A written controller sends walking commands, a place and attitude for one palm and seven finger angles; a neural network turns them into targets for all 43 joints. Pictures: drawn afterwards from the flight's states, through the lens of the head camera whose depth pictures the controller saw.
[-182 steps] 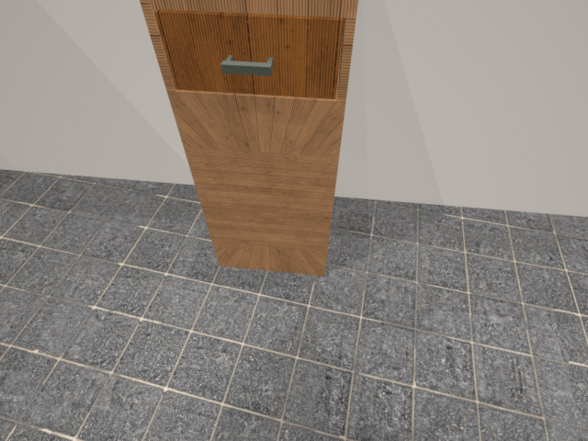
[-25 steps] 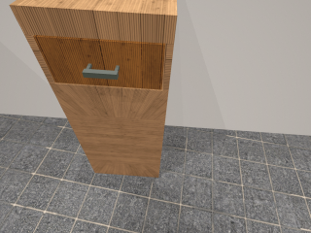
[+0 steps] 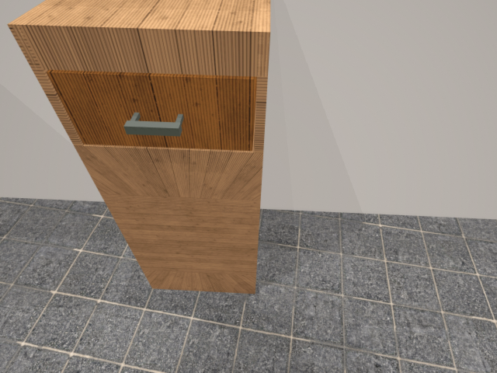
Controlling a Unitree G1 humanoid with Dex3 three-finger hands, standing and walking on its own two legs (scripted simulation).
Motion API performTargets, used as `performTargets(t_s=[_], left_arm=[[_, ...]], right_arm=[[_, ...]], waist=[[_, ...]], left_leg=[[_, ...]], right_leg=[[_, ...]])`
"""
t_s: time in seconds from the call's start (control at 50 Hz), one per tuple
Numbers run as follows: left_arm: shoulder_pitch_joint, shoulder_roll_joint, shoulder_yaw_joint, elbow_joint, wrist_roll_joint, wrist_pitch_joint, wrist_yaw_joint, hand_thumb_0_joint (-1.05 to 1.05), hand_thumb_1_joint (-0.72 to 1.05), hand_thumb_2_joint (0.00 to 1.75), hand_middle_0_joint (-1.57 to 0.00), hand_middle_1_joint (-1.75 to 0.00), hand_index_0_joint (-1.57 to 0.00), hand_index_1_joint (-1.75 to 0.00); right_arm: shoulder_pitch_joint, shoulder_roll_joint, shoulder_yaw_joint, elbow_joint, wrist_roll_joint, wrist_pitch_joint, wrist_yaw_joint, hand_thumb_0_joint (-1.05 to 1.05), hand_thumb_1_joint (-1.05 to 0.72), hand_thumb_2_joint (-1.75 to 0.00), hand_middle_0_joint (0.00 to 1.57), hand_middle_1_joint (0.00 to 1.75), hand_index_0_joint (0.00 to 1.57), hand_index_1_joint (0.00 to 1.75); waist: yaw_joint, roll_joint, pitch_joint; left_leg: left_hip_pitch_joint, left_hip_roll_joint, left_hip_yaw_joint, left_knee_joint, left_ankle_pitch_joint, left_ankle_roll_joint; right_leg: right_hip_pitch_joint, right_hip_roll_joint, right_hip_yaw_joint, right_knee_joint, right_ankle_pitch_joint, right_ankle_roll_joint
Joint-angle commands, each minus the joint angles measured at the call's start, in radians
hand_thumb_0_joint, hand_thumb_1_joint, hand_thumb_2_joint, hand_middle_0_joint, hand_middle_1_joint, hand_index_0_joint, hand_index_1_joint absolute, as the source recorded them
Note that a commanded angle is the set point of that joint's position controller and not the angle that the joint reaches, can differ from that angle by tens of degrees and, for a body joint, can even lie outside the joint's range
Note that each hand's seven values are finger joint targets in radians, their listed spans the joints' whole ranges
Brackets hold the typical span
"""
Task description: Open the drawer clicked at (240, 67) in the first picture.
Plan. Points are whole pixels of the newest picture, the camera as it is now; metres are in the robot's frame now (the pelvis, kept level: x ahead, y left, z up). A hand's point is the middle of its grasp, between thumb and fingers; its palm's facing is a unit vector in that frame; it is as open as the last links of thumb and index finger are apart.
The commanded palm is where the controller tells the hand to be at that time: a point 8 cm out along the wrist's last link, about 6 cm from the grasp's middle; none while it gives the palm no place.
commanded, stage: look again from close up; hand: left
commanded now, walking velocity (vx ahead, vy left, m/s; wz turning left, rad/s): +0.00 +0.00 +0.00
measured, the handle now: (155, 122) +0.54 +0.22 +0.11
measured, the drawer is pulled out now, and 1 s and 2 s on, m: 0.00 0.00 0.00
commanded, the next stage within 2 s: shuffle to correct the standing spot in 0.40 s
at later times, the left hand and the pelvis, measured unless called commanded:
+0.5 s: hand out of the picture +0.04 +0.23 -0.15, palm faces -0.02 -0.95 -0.31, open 7.4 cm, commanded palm none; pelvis -0.04 +0.00 +0.01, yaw -1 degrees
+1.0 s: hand out of the picture +0.00 +0.18 -0.18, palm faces -0.01 -0.99 -0.14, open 7.4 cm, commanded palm none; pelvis +0.03 +0.02 -0.01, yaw -3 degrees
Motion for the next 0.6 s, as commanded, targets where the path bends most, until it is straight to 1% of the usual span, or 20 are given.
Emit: performTargets(t_s=[0.0,0.02,0.04,0.06,0.1,0.12,0.14,0.2,0.22,0.26,0.3,0.34,0.36,0.4,0.46,0.48,0.5,0.52,0.54,0.58], left_arm=[[0.006,0.183,0.041,-0.096,0.0,-0.026,0.012,0.0,0.9,0.9,-0.2,-0.3,-0.2,-0.3],[0.001,0.19,0.043,-0.103,0.0,-0.029,0.013,0.0,0.9,0.9,-0.2,-0.3,-0.2,-0.3],[0.003,0.18,0.037,-0.105,-0.003,-0.027,0.013,0.0,0.9,0.9,-0.2,-0.3,-0.2,-0.3],[-0.004,0.197,0.038,-0.106,-0.004,-0.027,0.012,0.0,0.9,0.9,-0.2,-0.3,-0.2,-0.3],[-0.029,0.224,0.04,-0.116,-0.005,-0.027,0.009,0.0,0.9,0.9,-0.2,-0.3,-0.2,-0.3],[-0.041,0.235,0.041,-0.117,-0.005,-0.027,0.008,0.0,0.9,0.9,-0.2,-0.3,-0.2,-0.3],[-0.043,0.228,0.037,-0.121,-0.004,-0.025,0.007,0.0,0.9,0.9,-0.2,-0.3,-0.2,-0.3],[-0.084,0.263,0.035,-0.126,-0.005,-0.023,0.0,0.0,0.9,0.9,-0.2,-0.3,-0.2,-0.3],[-0.096,0.272,0.037,-0.128,-0.005,-0.023,-0.001,0.0,0.9,0.9,-0.2,-0.3,-0.2,-0.3],[-0.108,0.278,0.034,-0.132,-0.004,-0.021,-0.004,0.0,0.9,0.9,-0.2,-0.3,-0.2,-0.3],[-0.119,0.286,0.033,-0.129,-0.005,-0.021,-0.006,0.0,0.9,0.9,-0.2,-0.3,-0.2,-0.3],[-0.129,0.287,0.03,-0.128,-0.003,-0.018,-0.008,0.0,0.9,0.9,-0.2,-0.3,-0.2,-0.3],[-0.131,0.289,0.029,-0.126,-0.003,-0.017,-0.009,0.0,0.9,0.9,-0.2,-0.3,-0.2,-0.3],[-0.132,0.293,0.027,-0.119,-0.004,-0.017,-0.01,0.0,0.9,0.9,-0.2,-0.3,-0.2,-0.3],[-0.124,0.288,0.025,-0.109,-0.003,-0.014,-0.01,0.0,0.9,0.9,-0.2,-0.3,-0.2,-0.3],[-0.125,0.288,0.025,-0.105,-0.003,-0.014,-0.01,0.0,0.9,0.9,-0.2,-0.3,-0.2,-0.3],[-0.102,0.256,0.018,-0.092,-0.004,-0.011,-0.009,0.0,0.9,0.9,-0.2,-0.3,-0.2,-0.3],[-0.08,0.228,0.012,-0.082,-0.004,-0.005,-0.008,0.0,0.9,0.9,-0.2,-0.3,-0.2,-0.3],[-0.061,0.206,0.011,-0.075,-0.001,0.003,-0.006,0.0,0.9,0.9,-0.2,-0.3,-0.2,-0.3],[-0.032,0.206,0.014,-0.072,0.002,0.01,-0.007,0.0,0.9,0.9,-0.2,-0.3,-0.2,-0.3]], right_arm=[[-0.003,-0.183,-0.046,-0.092,0.009,-0.02,-0.009,0.0,-0.9,-0.9,0.2,0.3,0.2,0.3],[-0.012,-0.192,-0.047,-0.093,0.009,-0.021,-0.009,0.0,-0.9,-0.9,0.2,0.3,0.2,0.3],[-0.014,-0.182,-0.04,-0.093,0.006,-0.019,-0.004,0.0,-0.9,-0.9,0.2,0.3,0.2,0.3],[-0.028,-0.196,-0.041,-0.094,0.006,-0.018,-0.003,0.0,-0.9,-0.9,0.2,0.3,0.2,0.3],[-0.061,-0.221,-0.041,-0.103,0.006,-0.014,0.0,0.0,-0.9,-0.9,0.2,0.3,0.2,0.3],[-0.072,-0.229,-0.041,-0.105,0.006,-0.014,0.001,0.0,-0.9,-0.9,0.2,0.3,0.2,0.3],[-0.075,-0.225,-0.037,-0.103,0.004,-0.014,0.005,0.0,-0.9,-0.9,0.2,0.3,0.2,0.3],[-0.11,-0.256,-0.034,-0.108,0.003,-0.008,0.013,0.0,-0.9,-0.9,0.2,0.3,0.2,0.3],[-0.115,-0.263,-0.034,-0.11,0.003,-0.008,0.015,0.0,-0.9,-0.9,0.2,0.3,0.2,0.3],[-0.122,-0.274,-0.03,-0.105,0.001,-0.009,0.019,0.0,-0.9,-0.9,0.2,0.3,0.2,0.3],[-0.136,-0.283,-0.028,-0.106,0.001,-0.009,0.023,0.0,-0.9,-0.9,0.2,0.3,0.2,0.3],[-0.135,-0.285,-0.026,-0.101,0.001,-0.005,0.027,0.0,-0.9,-0.9,0.2,0.3,0.2,0.3],[-0.137,-0.288,-0.025,-0.098,0.001,-0.004,0.028,0.0,-0.9,-0.9,0.2,0.3,0.2,0.3],[-0.134,-0.292,-0.022,-0.089,0.002,-0.004,0.03,0.0,-0.9,-0.9,0.2,0.3,0.2,0.3],[-0.122,-0.288,-0.019,-0.074,0.002,-0.001,0.033,0.0,-0.9,-0.9,0.2,0.3,0.2,0.3],[-0.12,-0.285,-0.019,-0.068,0.002,0.0,0.034,0.0,-0.9,-0.9,0.2,0.3,0.2,0.3],[-0.104,-0.254,-0.009,-0.055,0.0,0.005,0.035,0.0,-0.9,-0.9,0.2,0.3,0.2,0.3],[-0.075,-0.217,-0.002,-0.041,-0.002,0.013,0.036,0.0,-0.9,-0.9,0.2,0.3,0.2,0.3],[-0.042,-0.191,0.002,-0.028,-0.005,0.02,0.036,0.0,-0.9,-0.9,0.2,0.3,0.2,0.3],[-0.014,-0.188,0.003,-0.016,-0.007,0.029,0.037,0.0,-0.9,-0.9,0.2,0.3,0.2,0.3]], waist=[[0.001,-0.065,-0.003],[0.002,-0.06,0.003],[0.005,-0.048,-0.005],[0.006,-0.026,0.007],[0.008,-0.015,0.034],[0.007,-0.013,0.032],[0.011,-0.007,0.023],[0.009,-0.017,0.051],[0.008,-0.025,0.048],[0.011,-0.01,0.03],[0.013,-0.012,0.029],[0.012,-0.029,0.038],[0.013,-0.023,0.045],[0.013,-0.021,0.041],[0.014,-0.023,0.032],[0.015,-0.028,0.041],[0.016,-0.029,0.026],[0.015,-0.047,0.027],[0.013,-0.052,0.026],[0.017,-0.057,0.043]], left_leg=[[-0.103,0.074,-0.059,-0.054,0.267,0.041],[-0.096,0.078,-0.059,-0.056,0.303,0.041],[-0.085,0.08,-0.054,-0.058,0.324,0.043],[-0.087,0.081,-0.052,-0.061,0.33,0.04],[-0.097,0.084,-0.057,-0.079,0.299,0.037],[-0.094,0.086,-0.058,-0.087,0.293,0.036],[-0.083,0.086,-0.055,-0.096,0.297,0.038],[-0.095,0.083,-0.06,-0.128,0.178,0.033],[-0.095,0.083,-0.062,-0.137,0.159,0.033],[-0.088,0.087,-0.065,-0.156,0.146,0.033],[-0.089,0.086,-0.07,-0.169,0.126,0.03],[-0.095,0.086,-0.076,-0.187,0.086,0.029],[-0.105,0.085,-0.076,-0.195,0.057,0.028],[-0.112,0.082,-0.08,-0.203,0.039,0.026],[-0.118,0.081,-0.083,-0.215,0.007,0.024],[-0.129,0.081,-0.085,-0.218,-0.004,0.024],[-0.123,0.074,-0.073,-0.211,-0.026,0.018],[-0.129,0.066,-0.063,-0.204,-0.061,0.014],[-0.132,0.062,-0.057,-0.203,-0.113,0.012],[-0.16,0.05,-0.05,-0.186,-0.184,0.016]], right_leg=[[0.058,-0.074,0.096,-0.043,0.297,-0.07],[0.057,-0.071,0.094,-0.035,0.332,-0.071],[0.063,-0.064,0.091,-0.036,0.329,-0.069],[0.062,-0.067,0.09,-0.039,0.332,-0.067],[0.051,-0.07,0.095,-0.058,0.306,-0.064],[0.054,-0.071,0.099,-0.067,0.299,-0.063],[0.062,-0.069,0.102,-0.073,0.29,-0.063],[0.039,-0.073,0.118,-0.123,0.16,-0.054],[0.039,-0.074,0.125,-0.139,0.127,-0.054],[0.051,-0.07,0.124,-0.15,0.093,-0.049],[0.051,-0.073,0.125,-0.165,0.063,-0.045],[0.047,-0.072,0.125,-0.185,0.009,-0.04],[0.042,-0.073,0.128,-0.194,-0.02,-0.036],[0.048,-0.076,0.133,-0.204,-0.039,-0.035],[0.053,-0.075,0.129,-0.213,-0.066,-0.03],[0.053,-0.077,0.127,-0.216,-0.075,-0.028],[0.055,-0.079,0.132,-0.225,-0.11,-0.023],[0.046,-0.08,0.134,-0.232,-0.167,-0.018],[0.038,-0.077,0.132,-0.232,-0.229,-0.016],[0.009,-0.077,0.142,-0.235,-0.319,-0.018]])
